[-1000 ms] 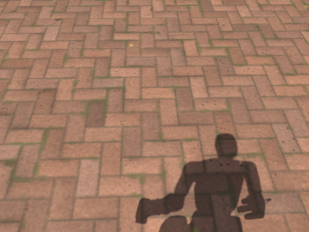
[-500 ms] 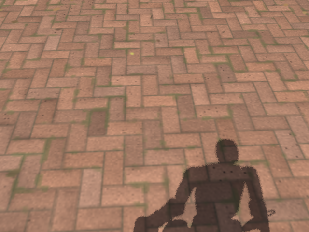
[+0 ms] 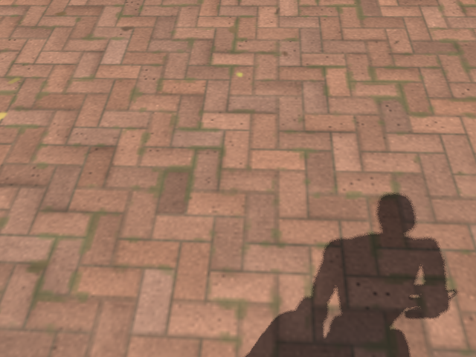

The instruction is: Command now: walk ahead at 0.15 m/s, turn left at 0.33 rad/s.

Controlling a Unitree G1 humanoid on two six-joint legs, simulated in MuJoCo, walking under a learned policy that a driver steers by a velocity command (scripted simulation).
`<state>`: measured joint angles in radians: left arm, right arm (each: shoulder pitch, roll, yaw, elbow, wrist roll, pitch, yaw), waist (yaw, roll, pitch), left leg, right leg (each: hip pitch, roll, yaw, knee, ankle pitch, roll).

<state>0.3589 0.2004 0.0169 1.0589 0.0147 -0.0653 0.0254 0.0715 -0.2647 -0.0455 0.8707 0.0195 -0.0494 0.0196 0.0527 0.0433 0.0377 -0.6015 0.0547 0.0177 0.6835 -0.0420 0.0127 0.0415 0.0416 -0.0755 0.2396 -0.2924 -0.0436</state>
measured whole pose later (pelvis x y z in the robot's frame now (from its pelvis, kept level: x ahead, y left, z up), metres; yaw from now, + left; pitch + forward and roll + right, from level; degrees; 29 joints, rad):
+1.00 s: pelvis +0.33 +0.07 -0.01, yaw +29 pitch +3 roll +0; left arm 0.47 0.25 0.04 0.94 -0.02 -0.07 0.00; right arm 0.05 -0.24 -0.04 0.64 0.02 -0.05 0.05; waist 0.12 0.03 0.01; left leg -0.60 0.05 0.01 0.61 -0.08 0.03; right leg 0.09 -0.05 -0.11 0.23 -0.36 0.03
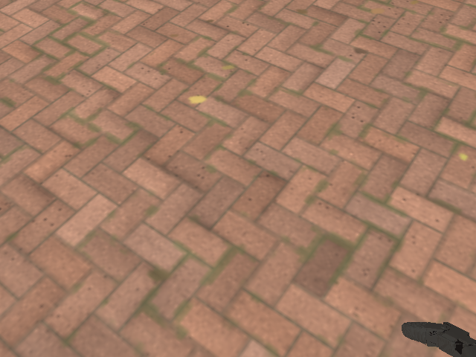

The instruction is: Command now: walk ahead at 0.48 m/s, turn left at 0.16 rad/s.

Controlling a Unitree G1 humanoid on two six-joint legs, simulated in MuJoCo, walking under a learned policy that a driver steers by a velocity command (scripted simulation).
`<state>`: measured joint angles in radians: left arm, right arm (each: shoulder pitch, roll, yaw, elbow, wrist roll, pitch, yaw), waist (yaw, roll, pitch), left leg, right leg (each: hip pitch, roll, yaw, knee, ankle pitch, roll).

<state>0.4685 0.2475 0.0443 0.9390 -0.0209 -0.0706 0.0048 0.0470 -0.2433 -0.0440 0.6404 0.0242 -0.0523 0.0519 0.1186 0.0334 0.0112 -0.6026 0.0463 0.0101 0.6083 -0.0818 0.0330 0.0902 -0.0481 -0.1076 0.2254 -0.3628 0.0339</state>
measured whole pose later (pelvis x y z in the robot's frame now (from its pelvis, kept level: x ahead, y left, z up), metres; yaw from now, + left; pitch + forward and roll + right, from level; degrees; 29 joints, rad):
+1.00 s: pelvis +0.57 -0.05 +0.01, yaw -24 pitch +2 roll +0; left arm 0.35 0.29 0.07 0.71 -0.02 -0.04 0.01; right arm 0.03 -0.28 -0.04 0.70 0.00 -0.10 0.02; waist 0.08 0.04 0.02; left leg -0.57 0.03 -0.10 0.52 0.02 -0.05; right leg -0.12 0.11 0.18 0.42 -0.33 -0.07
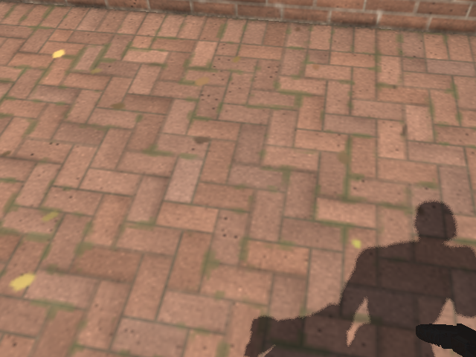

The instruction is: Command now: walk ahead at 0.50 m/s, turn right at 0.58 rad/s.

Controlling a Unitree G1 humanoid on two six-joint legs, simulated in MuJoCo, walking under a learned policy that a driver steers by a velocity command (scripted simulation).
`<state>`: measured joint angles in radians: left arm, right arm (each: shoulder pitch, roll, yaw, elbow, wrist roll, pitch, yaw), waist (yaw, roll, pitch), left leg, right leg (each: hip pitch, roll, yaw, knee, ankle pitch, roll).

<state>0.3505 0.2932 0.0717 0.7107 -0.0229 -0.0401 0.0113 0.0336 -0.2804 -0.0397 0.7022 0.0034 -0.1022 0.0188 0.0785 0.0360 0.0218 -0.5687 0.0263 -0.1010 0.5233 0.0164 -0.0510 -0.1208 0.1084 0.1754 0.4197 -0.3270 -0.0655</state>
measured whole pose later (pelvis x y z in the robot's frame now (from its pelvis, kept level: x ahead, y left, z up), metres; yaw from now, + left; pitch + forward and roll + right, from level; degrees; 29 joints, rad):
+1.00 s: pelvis +0.45 -0.05 +0.00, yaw +2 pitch +1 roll -2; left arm 0.18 0.28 0.07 0.77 -0.01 -0.02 0.03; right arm 0.12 -0.28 -0.06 0.71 0.01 0.03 0.03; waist 0.03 0.02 0.05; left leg -0.48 0.06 0.02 0.67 -0.20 -0.01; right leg -0.14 -0.02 -0.24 0.42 -0.29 -0.02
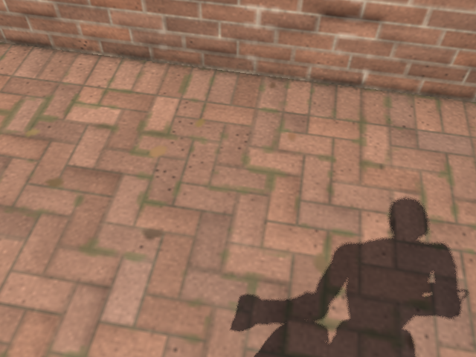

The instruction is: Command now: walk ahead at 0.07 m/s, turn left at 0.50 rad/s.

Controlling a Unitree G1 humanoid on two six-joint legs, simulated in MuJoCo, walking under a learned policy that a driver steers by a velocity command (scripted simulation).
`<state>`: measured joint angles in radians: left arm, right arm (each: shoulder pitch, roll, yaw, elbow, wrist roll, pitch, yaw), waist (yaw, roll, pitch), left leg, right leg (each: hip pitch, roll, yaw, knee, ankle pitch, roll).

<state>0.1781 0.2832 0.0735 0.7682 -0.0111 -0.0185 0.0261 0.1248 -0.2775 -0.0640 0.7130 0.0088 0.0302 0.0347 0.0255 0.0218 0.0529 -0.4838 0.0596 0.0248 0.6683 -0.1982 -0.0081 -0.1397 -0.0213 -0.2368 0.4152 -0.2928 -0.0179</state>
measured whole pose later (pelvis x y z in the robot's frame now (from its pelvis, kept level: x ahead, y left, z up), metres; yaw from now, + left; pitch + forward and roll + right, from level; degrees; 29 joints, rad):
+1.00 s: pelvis +0.06 +0.04 +0.00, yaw +36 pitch +2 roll -1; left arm 0.21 0.33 0.09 0.73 -0.02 -0.06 -0.02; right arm 0.31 -0.28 -0.06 0.65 0.02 -0.02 0.02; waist 0.00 -0.05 -0.01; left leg -0.22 -0.03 -0.01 0.52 -0.34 0.06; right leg -0.46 -0.06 -0.01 1.05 -0.42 0.00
